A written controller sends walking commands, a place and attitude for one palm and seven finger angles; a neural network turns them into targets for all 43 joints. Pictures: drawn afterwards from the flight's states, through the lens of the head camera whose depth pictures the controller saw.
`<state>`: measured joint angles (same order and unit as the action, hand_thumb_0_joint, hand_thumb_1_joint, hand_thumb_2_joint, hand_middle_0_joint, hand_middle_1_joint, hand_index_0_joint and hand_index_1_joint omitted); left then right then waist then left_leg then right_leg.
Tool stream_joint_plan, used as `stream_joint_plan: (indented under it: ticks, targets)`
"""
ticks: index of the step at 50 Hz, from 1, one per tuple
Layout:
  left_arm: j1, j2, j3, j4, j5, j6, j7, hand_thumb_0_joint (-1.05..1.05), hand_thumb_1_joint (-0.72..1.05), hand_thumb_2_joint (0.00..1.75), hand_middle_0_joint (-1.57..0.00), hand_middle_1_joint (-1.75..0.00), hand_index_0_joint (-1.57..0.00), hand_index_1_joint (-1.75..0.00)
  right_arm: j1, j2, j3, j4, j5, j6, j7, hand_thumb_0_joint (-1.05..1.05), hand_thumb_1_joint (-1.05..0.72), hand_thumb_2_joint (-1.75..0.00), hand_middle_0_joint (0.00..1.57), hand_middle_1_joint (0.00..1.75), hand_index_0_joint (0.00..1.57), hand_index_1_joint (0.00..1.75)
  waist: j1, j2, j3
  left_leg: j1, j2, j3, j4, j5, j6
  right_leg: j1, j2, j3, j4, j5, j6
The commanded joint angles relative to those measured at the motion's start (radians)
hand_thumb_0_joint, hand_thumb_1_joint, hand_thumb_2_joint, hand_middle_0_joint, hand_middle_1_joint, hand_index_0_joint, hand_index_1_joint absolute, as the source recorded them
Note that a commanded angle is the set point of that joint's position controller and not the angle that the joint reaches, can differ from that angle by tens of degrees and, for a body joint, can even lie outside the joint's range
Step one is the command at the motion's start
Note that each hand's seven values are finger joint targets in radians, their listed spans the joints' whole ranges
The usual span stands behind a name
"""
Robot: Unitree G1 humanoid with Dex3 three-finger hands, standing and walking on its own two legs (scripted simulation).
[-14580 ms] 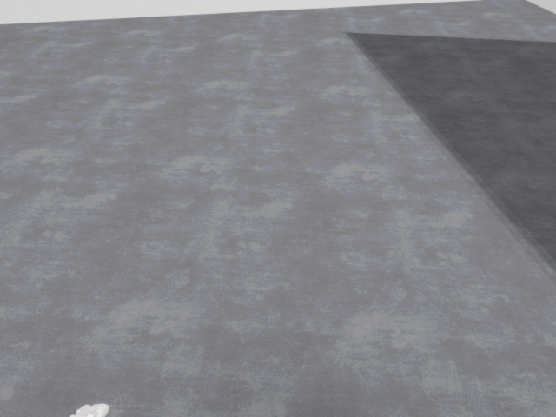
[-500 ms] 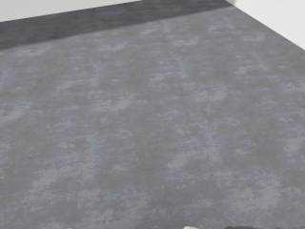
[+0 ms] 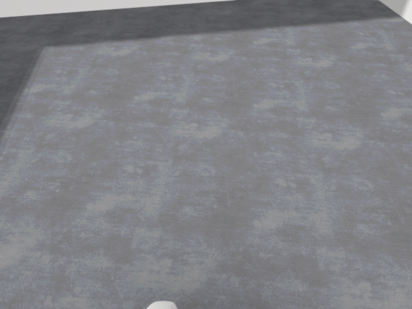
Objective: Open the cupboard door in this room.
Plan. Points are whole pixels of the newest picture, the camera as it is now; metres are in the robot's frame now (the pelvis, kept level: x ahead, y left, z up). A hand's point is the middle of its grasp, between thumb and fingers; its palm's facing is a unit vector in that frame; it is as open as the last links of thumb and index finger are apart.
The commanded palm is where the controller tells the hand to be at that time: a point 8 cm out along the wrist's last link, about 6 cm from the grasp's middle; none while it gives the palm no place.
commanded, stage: turn or walk to find it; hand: left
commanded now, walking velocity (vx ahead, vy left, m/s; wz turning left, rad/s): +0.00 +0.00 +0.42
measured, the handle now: out of the picture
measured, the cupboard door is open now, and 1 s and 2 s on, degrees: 0 0 0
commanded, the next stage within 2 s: none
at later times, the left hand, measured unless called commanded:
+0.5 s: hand out of the picture +0.03 +0.25 -0.16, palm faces +0.20 -0.95 -0.25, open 7.4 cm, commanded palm none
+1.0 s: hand out of the picture -0.09 +0.18 -0.16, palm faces +0.44 -0.86 -0.27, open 7.4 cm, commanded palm none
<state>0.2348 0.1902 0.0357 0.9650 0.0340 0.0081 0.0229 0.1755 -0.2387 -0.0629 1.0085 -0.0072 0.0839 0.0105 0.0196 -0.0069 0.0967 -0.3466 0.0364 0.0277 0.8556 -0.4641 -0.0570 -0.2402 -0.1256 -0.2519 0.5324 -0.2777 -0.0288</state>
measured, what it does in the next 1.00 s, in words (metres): steps on the spot, turning left: left foot, then right foot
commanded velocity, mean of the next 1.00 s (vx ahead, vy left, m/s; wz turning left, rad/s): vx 0.00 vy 0.00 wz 0.42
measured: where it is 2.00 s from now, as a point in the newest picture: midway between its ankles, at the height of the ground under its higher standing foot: outside the picture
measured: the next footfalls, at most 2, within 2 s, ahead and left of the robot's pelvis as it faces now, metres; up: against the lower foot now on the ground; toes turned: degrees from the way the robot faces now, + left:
left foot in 0.10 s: +0.01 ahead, +0.14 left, +0.00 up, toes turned +8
right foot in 0.60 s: +0.03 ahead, -0.10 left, +0.00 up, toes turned +10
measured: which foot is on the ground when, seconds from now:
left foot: up 0.00-0.08, down 0.10-0.60, up 0.62-1.00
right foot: down 0.00-0.10, up 0.12-0.58, down 0.60-1.00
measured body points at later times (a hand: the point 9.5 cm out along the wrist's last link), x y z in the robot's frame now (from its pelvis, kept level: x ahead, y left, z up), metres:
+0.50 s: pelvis -0.02 +0.03 +0.00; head +0.01 +0.04 +0.45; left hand +0.02 +0.30 -0.14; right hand +0.09 -0.20 -0.14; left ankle -0.03 +0.13 -0.74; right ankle -0.02 -0.12 -0.69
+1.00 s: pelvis -0.04 -0.02 +0.00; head +0.00 -0.02 +0.45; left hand -0.12 +0.22 -0.14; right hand +0.12 -0.23 -0.16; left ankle -0.13 +0.11 -0.69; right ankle -0.01 -0.11 -0.74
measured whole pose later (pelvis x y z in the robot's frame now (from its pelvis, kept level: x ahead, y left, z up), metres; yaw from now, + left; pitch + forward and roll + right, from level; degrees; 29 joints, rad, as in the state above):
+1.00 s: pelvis -0.04 -0.02 +0.00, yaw +25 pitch +0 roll +2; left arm 0.24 0.19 0.04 0.97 0.03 0.01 0.02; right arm 0.17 -0.25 -0.07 1.01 -0.01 0.08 0.01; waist 0.02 0.00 0.10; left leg -0.36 0.03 0.02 0.87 -0.46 -0.06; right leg -0.22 -0.13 -0.23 0.53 -0.30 -0.02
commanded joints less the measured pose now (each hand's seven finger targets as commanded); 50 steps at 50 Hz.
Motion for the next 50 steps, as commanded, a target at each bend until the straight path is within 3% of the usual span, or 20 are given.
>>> stream_joint_plan:
  ticks: [1,3,4,5,6,7,9,12,22,26,28,29,30,31,32,34,36,42,46,50]
  targets:
    - [0.046,0.233,0.063,-0.027,-0.003,-0.009,0.009,0.00,0.90,0.90,-0.20,-0.30,-0.20,-0.30,-0.027,-0.045,-0.002,-0.092,0.002,-0.050,-0.002,0.00,-0.90,-0.90,0.20,0.30,0.20,0.30,0.019,-0.190,-0.141,0.015,-0.010,0.054,-0.196,0.031,0.018,0.167,-0.252,0.198,-0.111,0.441,-0.106]
    - [0.023,0.224,0.064,-0.029,-0.015,-0.001,0.007,0.00,0.90,0.90,-0.20,-0.30,-0.20,-0.30,0.041,-0.073,-0.007,-0.076,-0.002,-0.063,-0.002,0.00,-0.90,-0.90,0.20,0.30,0.20,0.30,-0.031,-0.119,-0.160,0.199,0.008,0.050,-0.428,0.235,0.036,0.046,-0.221,0.130,0.000,0.316,-0.029]
    - [0.040,0.175,0.058,-0.047,-0.023,0.008,0.003,0.00,0.90,0.90,-0.20,-0.30,-0.20,-0.30,0.061,-0.148,-0.023,-0.079,-0.009,-0.074,-0.003,0.00,-0.90,-0.90,0.20,0.30,0.20,0.30,-0.043,0.099,-0.177,0.326,0.158,-0.160,-0.517,0.367,0.097,-0.132,-0.124,0.071,0.166,0.088,0.039]
    - [0.008,0.117,0.036,-0.086,-0.022,0.015,-0.003,0.00,0.90,0.90,-0.20,-0.30,-0.20,-0.30,0.086,-0.239,-0.042,-0.084,-0.014,-0.070,-0.007,0.00,-0.90,-0.90,0.20,0.30,0.20,0.30,-0.063,0.326,-0.127,0.334,0.367,-0.391,-0.565,0.640,0.209,-0.322,-0.011,0.067,0.362,-0.343,0.098]
    - [-0.061,0.136,0.031,-0.097,-0.013,0.032,0.005,0.00,0.90,0.90,-0.20,-0.30,-0.20,-0.30,0.106,-0.237,-0.042,-0.067,-0.015,-0.065,-0.016,0.00,-0.90,-0.90,0.20,0.30,0.20,0.30,-0.088,0.279,-0.119,0.234,0.377,-0.382,-0.575,0.576,0.253,-0.286,-0.010,0.171,0.478,-0.351,0.090]
    - [-0.089,0.131,0.039,-0.089,-0.014,0.035,0.003,0.00,0.90,0.90,-0.20,-0.30,-0.20,-0.30,0.075,-0.214,-0.038,-0.068,-0.017,-0.066,-0.027,0.00,-0.90,-0.90,0.20,0.30,0.20,0.30,-0.075,0.258,-0.092,0.213,0.333,-0.363,-0.573,0.538,0.249,-0.323,-0.002,0.209,0.545,-0.300,0.091]
    - [-0.054,0.140,0.044,-0.055,-0.014,0.029,-0.009,0.00,0.90,0.90,-0.20,-0.30,-0.20,-0.30,-0.016,-0.167,-0.019,-0.092,-0.015,-0.071,-0.031,0.00,-0.90,-0.90,0.20,0.30,0.20,0.30,-0.027,0.164,-0.061,0.200,0.243,-0.252,-0.549,0.578,0.222,-0.318,0.003,0.227,0.587,-0.168,0.096]
    - [-0.011,0.142,0.042,-0.034,-0.015,0.027,-0.013,0.00,0.90,0.90,-0.20,-0.30,-0.20,-0.30,-0.020,-0.157,-0.018,-0.102,-0.008,-0.081,-0.030,0.00,-0.90,-0.90,0.20,0.30,0.20,0.30,-0.014,0.138,-0.108,0.246,0.194,-0.189,-0.541,0.648,0.204,-0.293,0.015,0.222,0.585,-0.106,0.113]
    - [-0.124,0.114,0.033,-0.097,-0.023,0.021,-0.002,0.00,0.90,0.90,-0.20,-0.30,-0.20,-0.30,0.074,-0.161,-0.037,-0.095,-0.019,-0.071,-0.027,0.00,-0.90,-0.90,0.20,0.30,0.20,0.30,-0.062,0.157,-0.119,0.271,0.199,-0.323,-0.502,0.717,0.240,-0.234,0.055,0.233,0.358,-0.189,0.115]
    - [-0.066,0.109,0.031,-0.092,-0.029,0.014,0.000,0.00,0.90,0.90,-0.20,-0.30,-0.20,-0.30,0.035,-0.165,-0.043,-0.111,-0.022,-0.063,-0.024,0.00,-0.90,-0.90,0.20,0.30,0.20,0.30,-0.031,0.160,-0.137,0.180,0.169,-0.362,-0.470,0.675,0.224,-0.081,0.093,0.213,0.143,-0.143,0.096]
    - [0.008,0.121,0.036,-0.076,-0.030,0.002,0.003,0.00,0.90,0.90,-0.20,-0.30,-0.20,-0.30,0.020,-0.154,-0.046,-0.119,-0.014,-0.061,-0.021,0.00,-0.90,-0.90,0.20,0.30,0.20,0.30,0.005,0.128,-0.166,0.087,0.124,-0.343,-0.407,0.576,0.177,0.090,0.088,0.200,-0.087,0.037,0.091]
    - [0.041,0.161,0.045,-0.071,-0.023,-0.009,0.008,0.00,0.90,0.90,-0.20,-0.30,-0.20,-0.30,0.027,-0.119,-0.042,-0.123,-0.006,-0.062,-0.016,0.00,-0.90,-0.90,0.20,0.30,0.20,0.30,0.018,0.034,-0.177,-0.029,0.063,-0.296,-0.338,0.411,0.122,0.223,0.011,0.261,-0.194,0.102,0.074]
    - [0.056,0.245,0.061,-0.073,-0.008,-0.018,0.015,0.00,0.90,0.90,-0.20,-0.30,-0.20,-0.30,0.041,-0.055,-0.031,-0.143,0.000,-0.065,-0.010,0.00,-0.90,-0.90,0.20,0.30,0.20,0.30,0.023,-0.226,-0.172,-0.206,-0.077,-0.132,-0.151,0.107,0.048,0.303,-0.232,0.502,-0.244,0.147,-0.017]
    - [0.037,0.264,0.062,-0.093,-0.013,-0.013,0.015,0.00,0.90,0.90,-0.20,-0.30,-0.20,-0.30,0.023,-0.075,-0.040,-0.151,-0.011,-0.051,-0.014,0.00,-0.90,-0.90,0.20,0.30,0.20,0.30,0.030,-0.250,-0.128,-0.210,-0.093,-0.107,0.059,-0.113,0.032,0.159,-0.368,0.570,-0.271,0.199,-0.117]
    - [-0.008,0.239,0.067,-0.105,-0.017,-0.015,0.019,0.00,0.90,0.90,-0.20,-0.30,-0.20,-0.30,0.016,-0.093,-0.046,-0.136,-0.018,-0.034,-0.014,0.00,-0.90,-0.90,0.20,0.30,0.20,0.30,0.015,-0.239,-0.096,-0.207,-0.065,-0.146,0.208,-0.096,0.036,0.070,-0.334,0.553,-0.286,0.151,-0.139]
    - [-0.094,0.177,0.047,-0.120,-0.019,-0.016,0.014,0.00,0.90,0.90,-0.20,-0.30,-0.20,-0.30,0.052,-0.082,-0.048,-0.092,-0.019,-0.024,-0.001,0.00,-0.90,-0.90,0.20,0.30,0.20,0.30,-0.038,-0.115,-0.034,-0.214,-0.038,-0.126,0.355,0.035,0.025,0.018,-0.221,0.384,-0.258,0.148,-0.096]
    - [-0.101,0.145,0.040,-0.120,-0.018,-0.024,0.014,0.00,0.90,0.90,-0.20,-0.30,-0.20,-0.30,0.088,-0.069,-0.043,-0.072,-0.017,-0.024,0.004,0.00,-0.90,-0.90,0.20,0.30,0.20,0.30,-0.050,-0.142,-0.055,-0.212,-0.025,-0.098,0.378,0.100,0.006,0.054,-0.178,0.285,-0.229,0.272,-0.073]
    - [0.026,0.177,0.048,-0.071,-0.010,-0.027,0.015,0.00,0.90,0.90,-0.20,-0.30,-0.20,-0.30,-0.001,-0.057,-0.026,-0.083,-0.013,-0.025,0.002,0.00,-0.90,-0.90,0.20,0.30,0.20,0.30,0.009,-0.154,-0.072,-0.187,-0.006,-0.047,0.223,0.042,-0.020,0.155,-0.211,0.247,-0.191,0.450,-0.105]
    - [0.064,0.203,0.054,-0.044,-0.005,-0.021,0.012,0.00,0.90,0.90,-0.20,-0.30,-0.20,-0.30,-0.053,-0.047,-0.014,-0.089,-0.005,-0.032,0.001,0.00,-0.90,-0.90,0.20,0.30,0.20,0.30,0.031,-0.183,-0.094,-0.121,-0.008,-0.005,0.067,-0.003,-0.011,0.183,-0.227,0.233,-0.164,0.518,-0.119]
    - [0.064,0.234,0.063,-0.029,-0.002,-0.013,0.009,0.00,0.90,0.90,-0.20,-0.30,-0.20,-0.30,-0.062,-0.047,-0.003,-0.100,0.001,-0.045,-0.002,0.00,-0.90,-0.90,0.20,0.30,0.20,0.30,0.030,-0.204,-0.124,-0.030,-0.019,0.040,-0.125,0.004,0.010,0.189,-0.242,0.212,-0.116,0.533,-0.119]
